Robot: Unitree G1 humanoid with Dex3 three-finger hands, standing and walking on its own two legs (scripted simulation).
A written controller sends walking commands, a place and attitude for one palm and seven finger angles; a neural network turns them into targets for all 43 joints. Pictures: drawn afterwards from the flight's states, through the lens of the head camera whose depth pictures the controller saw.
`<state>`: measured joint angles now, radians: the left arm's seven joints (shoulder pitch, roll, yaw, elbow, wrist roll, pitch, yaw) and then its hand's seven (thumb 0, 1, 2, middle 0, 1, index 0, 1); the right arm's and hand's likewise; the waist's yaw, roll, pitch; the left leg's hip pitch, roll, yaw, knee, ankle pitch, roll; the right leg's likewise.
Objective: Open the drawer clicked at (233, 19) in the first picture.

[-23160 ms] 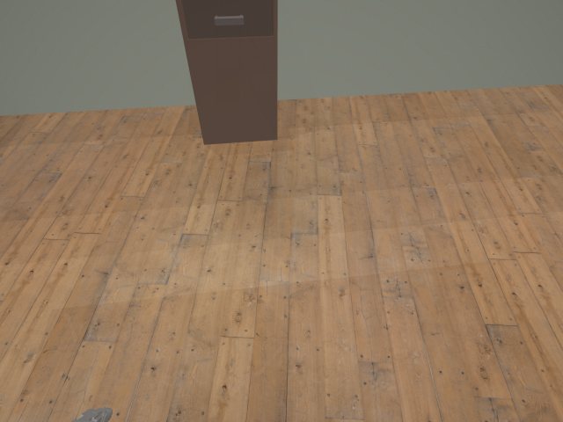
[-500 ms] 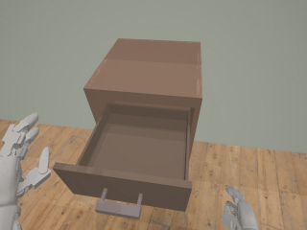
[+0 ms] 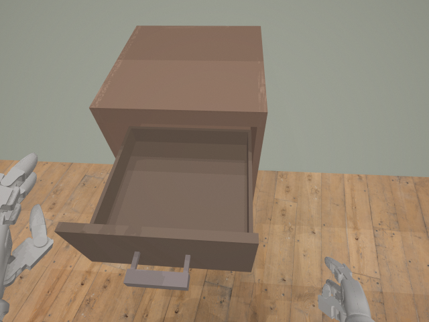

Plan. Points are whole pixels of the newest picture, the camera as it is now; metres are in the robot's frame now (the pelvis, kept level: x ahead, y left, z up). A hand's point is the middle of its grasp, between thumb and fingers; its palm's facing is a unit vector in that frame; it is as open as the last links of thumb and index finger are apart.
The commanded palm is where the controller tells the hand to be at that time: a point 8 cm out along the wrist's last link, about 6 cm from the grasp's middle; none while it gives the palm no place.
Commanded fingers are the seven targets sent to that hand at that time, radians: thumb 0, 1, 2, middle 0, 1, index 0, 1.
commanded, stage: step back with the hand held close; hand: left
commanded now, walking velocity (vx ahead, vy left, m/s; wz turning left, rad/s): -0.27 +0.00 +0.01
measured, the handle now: (159, 268) +0.23 +0.14 -0.08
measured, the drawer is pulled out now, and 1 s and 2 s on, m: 0.30 0.30 0.30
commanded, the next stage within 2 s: stop stepping back and stand still in 1.16 s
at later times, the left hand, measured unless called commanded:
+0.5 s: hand (12, 285) +0.14 +0.24 +0.16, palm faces +0.35 -0.82 -0.45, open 7.4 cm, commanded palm +0.08 +0.29 +0.18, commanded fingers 0.00 0.90 0.90 -0.20 -0.30 -0.20 -0.30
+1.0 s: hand out of the picture +0.08 +0.23 +0.15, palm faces +0.30 -0.82 -0.49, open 7.4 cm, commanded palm +0.01 +0.28 +0.18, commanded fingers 0.00 0.90 0.90 -0.20 -0.30 -0.20 -0.30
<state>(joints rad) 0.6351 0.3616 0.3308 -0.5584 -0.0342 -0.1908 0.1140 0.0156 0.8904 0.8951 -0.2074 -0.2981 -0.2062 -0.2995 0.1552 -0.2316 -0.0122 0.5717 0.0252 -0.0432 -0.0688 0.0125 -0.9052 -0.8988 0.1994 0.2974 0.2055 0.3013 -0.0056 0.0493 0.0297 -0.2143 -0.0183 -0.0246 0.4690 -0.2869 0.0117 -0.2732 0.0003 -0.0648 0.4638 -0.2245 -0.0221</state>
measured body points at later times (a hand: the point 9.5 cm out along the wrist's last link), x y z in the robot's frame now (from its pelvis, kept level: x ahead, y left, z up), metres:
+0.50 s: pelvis -0.05 +0.01 -0.01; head -0.01 +0.02 +0.44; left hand +0.12 +0.28 +0.18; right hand +0.14 -0.22 -0.08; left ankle -0.03 +0.11 -0.74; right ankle +0.01 -0.10 -0.74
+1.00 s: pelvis -0.11 -0.01 -0.01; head -0.07 +0.01 +0.44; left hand +0.06 +0.27 +0.18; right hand +0.08 -0.25 -0.08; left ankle -0.12 +0.12 -0.74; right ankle -0.07 -0.11 -0.74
